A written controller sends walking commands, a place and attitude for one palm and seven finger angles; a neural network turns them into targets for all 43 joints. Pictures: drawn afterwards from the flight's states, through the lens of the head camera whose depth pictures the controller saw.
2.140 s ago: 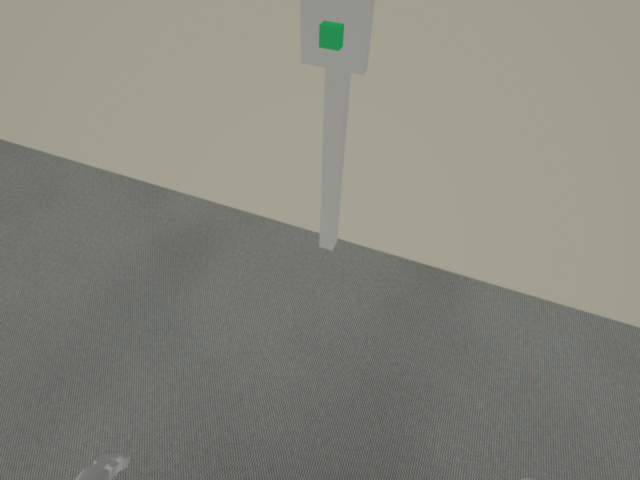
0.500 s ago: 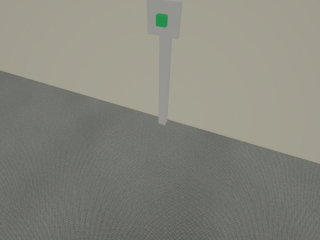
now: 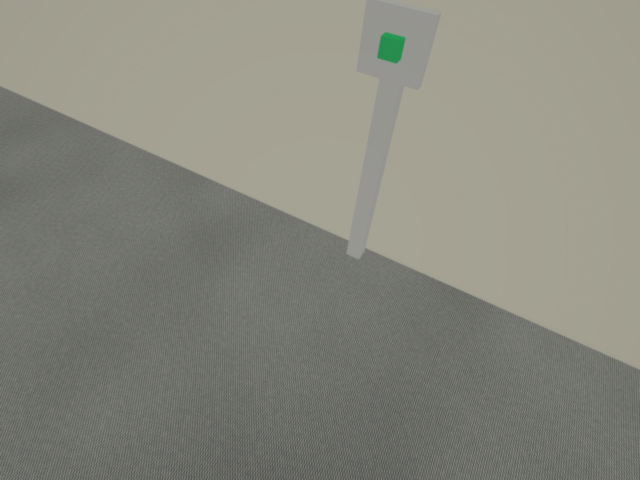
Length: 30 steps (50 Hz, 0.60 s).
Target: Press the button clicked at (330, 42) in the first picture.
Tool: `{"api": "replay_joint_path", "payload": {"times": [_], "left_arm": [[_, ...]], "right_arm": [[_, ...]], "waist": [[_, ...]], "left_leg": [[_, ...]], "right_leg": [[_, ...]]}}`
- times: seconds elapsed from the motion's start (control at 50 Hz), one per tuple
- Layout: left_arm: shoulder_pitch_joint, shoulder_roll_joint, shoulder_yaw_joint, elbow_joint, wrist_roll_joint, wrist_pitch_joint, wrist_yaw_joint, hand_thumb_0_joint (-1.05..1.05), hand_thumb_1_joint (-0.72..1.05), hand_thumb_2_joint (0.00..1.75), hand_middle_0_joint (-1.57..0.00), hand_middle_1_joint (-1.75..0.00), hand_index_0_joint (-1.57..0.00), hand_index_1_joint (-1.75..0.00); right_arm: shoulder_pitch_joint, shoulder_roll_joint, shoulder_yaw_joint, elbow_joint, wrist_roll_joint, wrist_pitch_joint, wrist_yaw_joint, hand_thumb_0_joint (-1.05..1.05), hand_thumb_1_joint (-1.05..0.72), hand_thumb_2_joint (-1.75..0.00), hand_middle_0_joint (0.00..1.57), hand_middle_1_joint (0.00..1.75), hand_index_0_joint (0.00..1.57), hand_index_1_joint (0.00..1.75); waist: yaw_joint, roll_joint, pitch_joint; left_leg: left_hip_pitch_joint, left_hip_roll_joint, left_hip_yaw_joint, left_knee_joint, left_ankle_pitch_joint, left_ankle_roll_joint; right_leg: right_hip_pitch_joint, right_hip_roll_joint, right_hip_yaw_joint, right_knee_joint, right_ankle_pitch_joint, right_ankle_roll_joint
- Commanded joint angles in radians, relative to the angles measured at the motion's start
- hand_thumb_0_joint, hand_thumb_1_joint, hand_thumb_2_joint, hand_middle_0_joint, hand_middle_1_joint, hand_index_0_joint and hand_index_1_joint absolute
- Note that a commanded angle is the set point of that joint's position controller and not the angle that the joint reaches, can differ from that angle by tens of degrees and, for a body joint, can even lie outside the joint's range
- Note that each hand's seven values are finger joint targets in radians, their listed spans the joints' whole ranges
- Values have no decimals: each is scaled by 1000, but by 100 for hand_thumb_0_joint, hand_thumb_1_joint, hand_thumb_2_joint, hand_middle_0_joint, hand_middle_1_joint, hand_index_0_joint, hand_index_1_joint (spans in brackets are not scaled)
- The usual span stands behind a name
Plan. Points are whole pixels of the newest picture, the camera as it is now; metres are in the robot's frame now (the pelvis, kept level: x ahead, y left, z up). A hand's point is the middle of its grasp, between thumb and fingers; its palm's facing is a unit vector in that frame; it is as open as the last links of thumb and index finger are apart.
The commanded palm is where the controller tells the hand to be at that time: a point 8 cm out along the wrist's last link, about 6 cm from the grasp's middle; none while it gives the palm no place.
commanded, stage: walk to a spot facing it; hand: left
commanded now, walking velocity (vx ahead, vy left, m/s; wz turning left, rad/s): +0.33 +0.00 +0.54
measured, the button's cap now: (391, 47) +1.06 -0.11 +0.10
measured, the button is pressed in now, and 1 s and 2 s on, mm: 0 0 0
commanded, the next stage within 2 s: turn to face it in 0.38 s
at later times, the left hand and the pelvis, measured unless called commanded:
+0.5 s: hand (166, 422) +0.23 +0.24 -0.17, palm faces +0.11 -0.98 -0.15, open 7.4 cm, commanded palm none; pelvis +0.18 +0.07 +0.00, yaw +6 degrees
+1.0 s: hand (178, 336) +0.37 +0.27 -0.17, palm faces -0.02 -0.97 -0.24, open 7.3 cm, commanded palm none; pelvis +0.32 +0.07 +0.00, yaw -7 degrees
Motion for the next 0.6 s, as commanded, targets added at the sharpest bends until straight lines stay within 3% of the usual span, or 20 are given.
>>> {"api": "replay_joint_path", "payload": {"times": [0.0, 0.02, 0.04, 0.06, 0.08, 0.12, 0.14, 0.16, 0.2, 0.26, 0.38, 0.44, 0.48, 0.5, 0.54, 0.56, 0.58], "left_arm": [[-44, 208, 64, -61, -7, -18, 9, 0, 90, 90, -20, -30, -20, -30], [-36, 157, 53, -69, -14, -12, 3, 0, 90, 90, -20, -30, -20, -30], [-46, 73, 36, -111, -22, -7, -9, 0, 90, 90, -20, -30, -20, -30], [-122, 67, 31, -159, -12, -5, -5, 0, 90, 90, -20, -30, -20, -30], [-119, 76, 41, -149, -8, -7, -6, 0, 90, 90, -20, -30, -20, -30], [-104, 59, 47, -108, -2, -16, -17, 0, 90, 90, -20, -30, -20, -30], [-62, 52, 43, -82, 0, -16, -21, 0, 90, 90, -20, -30, -20, -30], [-30, 30, 40, -64, 3, -15, -21, 0, 90, 90, -20, -30, -20, -30], [-3, 14, 35, -51, 0, -10, -16, 0, 90, 90, -20, -30, -20, -30], [-33, 0, 34, -54, -2, -9, -12, 0, 90, 90, -20, -30, -20, -30], [-155, -31, 34, -84, -9, -7, -12, 0, 90, 90, -20, -30, -20, -30], [-224, -45, 30, -102, -13, -15, -14, 0, 90, 90, -20, -30, -20, -30], [-223, -63, 26, -102, -16, -19, -11, 0, 90, 90, -20, -30, -20, -30], [-189, -65, 26, -91, -15, -19, -7, 0, 90, 90, -20, -30, -20, -30], [-38, -43, 33, -49, -11, -22, 3, 0, 90, 90, -20, -30, -20, -30], [60, -22, 42, -24, -7, -25, 6, 0, 90, 90, -20, -30, -20, -30], [180, 16, 58, 8, -1, -35, 7, 0, 90, 90, -20, -30, -20, -30]], "right_arm": [[74, -88, -36, -75, 5, -46, -6, 0, -90, -90, 20, 30, 20, 30], [203, -140, -52, -37, 2, -53, -14, 0, -90, -90, 20, 30, 20, 30], [300, -249, -85, -22, -10, -60, -23, 0, -90, -90, 20, 30, 20, 30], [330, -266, -86, -16, -5, -58, -36, 0, -90, -90, 20, 30, 20, 30], [253, -223, -73, -32, 1, -54, -39, 0, -90, -90, 20, 30, 20, 30], [147, -141, -56, -66, 0, -74, -49, 0, -90, -90, 20, 30, 20, 30], [125, -112, -46, -63, 2, -87, -51, 0, -90, -90, 20, 30, 20, 30], [135, -95, -44, -55, 2, -98, -55, 0, -90, -90, 20, 30, 20, 30], [166, -72, -42, -35, 8, -110, -60, 0, -90, -90, 20, 30, 20, 30], [217, -45, -44, 0, 13, -117, -67, 0, -90, -90, 20, 30, 20, 30], [287, 6, -36, 48, 11, -117, -80, 0, -90, -90, 20, 30, 20, 30], [317, 13, -34, 65, 3, -115, -85, 0, -90, -90, 20, 30, 20, 30], [307, 5, -32, 71, 0, -110, -90, 0, -90, -90, 20, 30, 20, 30], [301, -6, -34, 73, 1, -107, -93, 0, -90, -90, 20, 30, 20, 30], [266, -38, -46, 67, 4, -103, -97, 0, -90, -90, 20, 30, 20, 30], [235, -52, -50, 53, 9, -101, -99, 0, -90, -90, 20, 30, 20, 30], [198, -60, -54, 35, 16, -101, -97, 0, -90, -90, 20, 30, 20, 30]], "waist": [[-70, -35, 22], [-115, 149, -16], [-143, 459, -1], [-141, 354, 38], [-93, 195, 70], [-50, 100, 109], [-25, 75, 99], [-19, 74, 81], [-12, 81, 50], [-19, 66, 49], [-44, 100, 132], [-68, 113, 158], [-59, 134, 158], [-44, 136, 141], [21, 141, 74], [67, 136, 31], [130, 105, -22]], "left_leg": [[197, 0, 72, -236, 158, -7], [336, 20, -21, -335, 89, 7], [408, 276, -480, -518, -74, 102], [334, 374, -675, -637, -137, 167], [261, 364, -617, -637, -213, 188], [140, 274, -502, -636, -138, 158], [129, 246, -431, -640, -39, 145], [165, 216, -364, -624, 94, 134], [228, 196, -292, -606, 277, 145], [328, 187, -246, -594, 473, 150], [403, 176, -167, -585, 681, 127], [421, 175, -131, -548, 811, 118], [408, 170, -84, -500, 988, 105], [407, 173, -64, -455, 1113, 96], [414, 181, -34, -307, 1275, 68], [390, 174, -17, -198, 1268, 51], [279, 147, 0, 0, 1132, 28]], "right_leg": [[-183, -217, 25, 0, -72, -100], [-282, -134, -52, 257, -81, -60], [-550, 10, -100, 599, -320, 12], [-647, 21, 42, 749, -333, -4], [-637, -44, 97, 794, -231, -28], [-588, -73, 108, 807, -72, -23], [-552, -81, 104, 792, -6, -15], [-542, -78, 93, 769, 32, -5], [-542, -73, 81, 730, 64, 8], [-598, -64, 66, 686, 98, 15], [-661, -48, 20, 545, 140, 8], [-608, -22, -8, 387, 131, -17], [-505, 20, -40, 280, 122, -43], [-438, 54, -60, 256, 119, -61], [-290, 96, -67, 222, 139, -94], [-184, 106, -61, 176, 186, -104], [5, 78, -19, 107, 304, -128]]}}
